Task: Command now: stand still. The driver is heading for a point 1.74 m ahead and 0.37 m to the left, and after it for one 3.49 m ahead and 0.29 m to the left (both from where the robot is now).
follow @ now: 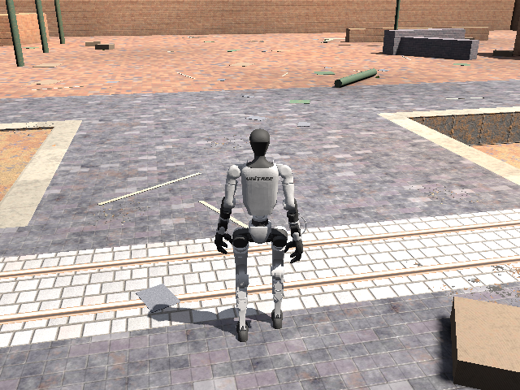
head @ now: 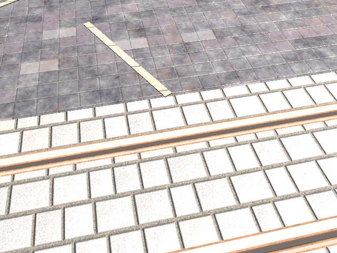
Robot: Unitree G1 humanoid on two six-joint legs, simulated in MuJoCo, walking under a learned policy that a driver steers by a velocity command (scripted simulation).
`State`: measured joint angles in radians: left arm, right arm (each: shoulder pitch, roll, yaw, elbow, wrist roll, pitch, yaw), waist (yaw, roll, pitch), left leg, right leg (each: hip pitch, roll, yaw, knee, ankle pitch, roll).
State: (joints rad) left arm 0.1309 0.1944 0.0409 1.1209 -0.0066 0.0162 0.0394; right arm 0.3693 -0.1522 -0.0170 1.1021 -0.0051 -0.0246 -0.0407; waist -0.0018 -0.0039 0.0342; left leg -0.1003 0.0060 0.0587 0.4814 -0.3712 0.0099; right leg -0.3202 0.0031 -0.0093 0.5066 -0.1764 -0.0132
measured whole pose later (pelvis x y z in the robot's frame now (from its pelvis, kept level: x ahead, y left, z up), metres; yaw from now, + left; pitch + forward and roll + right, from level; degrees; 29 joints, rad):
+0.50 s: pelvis +0.00 +0.00 +0.00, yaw +0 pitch -1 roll +0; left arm 0.15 0.19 0.04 1.12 -0.01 0.02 0.04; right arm 0.39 -0.15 -0.02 1.09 0.00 -0.03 -0.04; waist 0.00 0.00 0.03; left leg -0.09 0.00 0.06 0.48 -0.37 0.02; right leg -0.32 0.00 -0.01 0.51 -0.18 -0.01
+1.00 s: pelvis +0.04 -0.01 +0.00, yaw +0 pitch +0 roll +0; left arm 0.20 0.21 0.05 1.10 -0.03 -0.04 0.01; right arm 0.48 -0.19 -0.05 1.08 0.02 -0.06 -0.04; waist -0.03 0.03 -0.01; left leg -0.03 0.01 0.05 0.45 -0.42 0.02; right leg -0.41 -0.02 -0.06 0.81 -0.44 -0.07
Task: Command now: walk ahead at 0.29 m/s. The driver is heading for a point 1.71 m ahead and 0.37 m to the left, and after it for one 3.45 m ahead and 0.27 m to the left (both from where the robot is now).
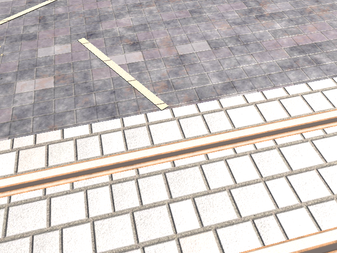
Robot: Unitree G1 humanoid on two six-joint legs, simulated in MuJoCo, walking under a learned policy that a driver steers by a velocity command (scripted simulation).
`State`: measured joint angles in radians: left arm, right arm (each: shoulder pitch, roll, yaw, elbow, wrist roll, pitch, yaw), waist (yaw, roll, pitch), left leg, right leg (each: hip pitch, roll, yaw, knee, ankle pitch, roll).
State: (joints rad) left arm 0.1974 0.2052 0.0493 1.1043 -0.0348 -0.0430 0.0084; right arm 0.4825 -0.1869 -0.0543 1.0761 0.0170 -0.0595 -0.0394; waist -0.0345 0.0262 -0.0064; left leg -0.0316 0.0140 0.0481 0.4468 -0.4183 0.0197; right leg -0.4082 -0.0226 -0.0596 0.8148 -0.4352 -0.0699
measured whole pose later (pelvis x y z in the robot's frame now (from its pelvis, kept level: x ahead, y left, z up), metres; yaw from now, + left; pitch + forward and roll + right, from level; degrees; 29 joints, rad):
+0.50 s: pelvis +0.21 -0.03 +0.00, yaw +0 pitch +2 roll -2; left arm 0.44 0.19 0.03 1.09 -0.01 -0.09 0.01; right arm 0.04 -0.23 -0.06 0.86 0.03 -0.09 0.03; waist 0.08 0.04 0.01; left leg -0.69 0.11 0.01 0.65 0.04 0.03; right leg 0.11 0.04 -0.08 0.17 -0.31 -0.03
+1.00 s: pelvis +0.50 +0.02 +0.02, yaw +0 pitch +1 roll +2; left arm 0.07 0.25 0.06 0.91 -0.01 -0.08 0.01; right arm 0.37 -0.23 -0.06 1.00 0.01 -0.10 0.00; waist -0.06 -0.04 -0.01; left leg -0.04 -0.06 0.07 0.20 -0.19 0.06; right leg -0.70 -0.14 0.03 0.71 0.06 -0.01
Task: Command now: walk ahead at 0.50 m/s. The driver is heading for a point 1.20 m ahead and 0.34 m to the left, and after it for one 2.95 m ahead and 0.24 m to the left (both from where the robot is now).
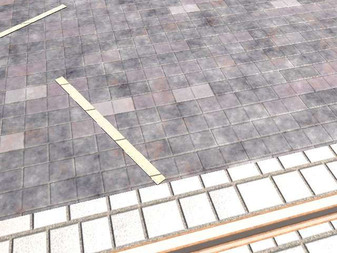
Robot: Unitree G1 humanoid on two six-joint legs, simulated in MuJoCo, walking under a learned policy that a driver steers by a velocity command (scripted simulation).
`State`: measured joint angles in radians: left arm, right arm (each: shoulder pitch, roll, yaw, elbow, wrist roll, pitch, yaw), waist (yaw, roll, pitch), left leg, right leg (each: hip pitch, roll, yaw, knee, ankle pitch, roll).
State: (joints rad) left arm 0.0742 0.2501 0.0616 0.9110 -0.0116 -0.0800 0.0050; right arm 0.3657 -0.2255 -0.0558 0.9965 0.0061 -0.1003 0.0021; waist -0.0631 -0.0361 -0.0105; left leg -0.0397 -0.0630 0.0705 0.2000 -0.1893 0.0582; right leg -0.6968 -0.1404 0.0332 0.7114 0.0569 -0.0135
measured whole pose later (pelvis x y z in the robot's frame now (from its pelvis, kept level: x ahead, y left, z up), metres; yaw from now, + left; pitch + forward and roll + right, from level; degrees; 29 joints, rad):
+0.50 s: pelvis +0.28 -0.07 +0.00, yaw +0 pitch +2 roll -1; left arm 0.35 0.22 0.05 1.01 0.00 -0.10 -0.01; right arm 0.12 -0.26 -0.08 0.90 0.01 -0.07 -0.01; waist 0.05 0.04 -0.01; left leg -0.71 0.15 -0.04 0.84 -0.01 0.02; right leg -0.09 0.06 -0.07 0.23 -0.17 -0.07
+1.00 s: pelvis +0.57 +0.01 +0.00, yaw +11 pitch +2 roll +0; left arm 0.09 0.28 0.07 0.84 0.01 -0.11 0.02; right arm 0.30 -0.24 -0.07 0.87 0.01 -0.07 0.01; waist -0.04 -0.03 0.02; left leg -0.21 -0.11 -0.06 0.33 -0.15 0.10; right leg -0.64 -0.11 0.07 0.91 -0.19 0.02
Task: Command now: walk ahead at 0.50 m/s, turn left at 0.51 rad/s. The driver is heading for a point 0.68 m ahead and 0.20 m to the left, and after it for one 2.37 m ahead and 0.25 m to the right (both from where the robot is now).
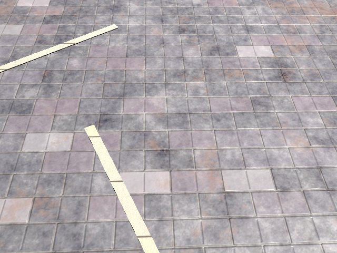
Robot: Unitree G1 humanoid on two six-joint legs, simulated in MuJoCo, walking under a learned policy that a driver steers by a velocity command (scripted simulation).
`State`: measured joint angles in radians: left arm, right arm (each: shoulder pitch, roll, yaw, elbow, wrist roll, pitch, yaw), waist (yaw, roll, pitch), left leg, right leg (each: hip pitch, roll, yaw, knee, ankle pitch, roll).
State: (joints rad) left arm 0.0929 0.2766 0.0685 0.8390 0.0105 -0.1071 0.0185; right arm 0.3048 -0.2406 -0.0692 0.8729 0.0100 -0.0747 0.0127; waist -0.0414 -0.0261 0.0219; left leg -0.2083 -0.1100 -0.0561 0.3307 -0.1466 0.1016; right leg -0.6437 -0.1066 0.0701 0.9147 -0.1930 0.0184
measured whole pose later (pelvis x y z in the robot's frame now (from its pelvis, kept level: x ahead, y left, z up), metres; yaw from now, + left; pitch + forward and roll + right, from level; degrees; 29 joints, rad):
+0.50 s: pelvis +0.27 -0.04 +0.00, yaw +17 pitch +2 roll -2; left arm 0.27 0.26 0.07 0.86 0.01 -0.11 -0.01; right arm 0.22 -0.31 -0.09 0.72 0.03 -0.02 0.00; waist 0.04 0.05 0.02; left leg -0.68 0.10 -0.06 1.06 -0.23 0.01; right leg -0.14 0.02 -0.12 0.30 -0.19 -0.03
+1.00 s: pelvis +0.50 +0.12 +0.00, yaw +34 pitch +2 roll +0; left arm 0.13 0.31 0.06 0.75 0.00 -0.09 -0.01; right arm 0.31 -0.27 -0.06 0.69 0.00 -0.05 0.02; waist -0.03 -0.04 0.04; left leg -0.22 -0.10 -0.03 0.36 -0.17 0.09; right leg -0.66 -0.13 0.04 1.01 -0.22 0.04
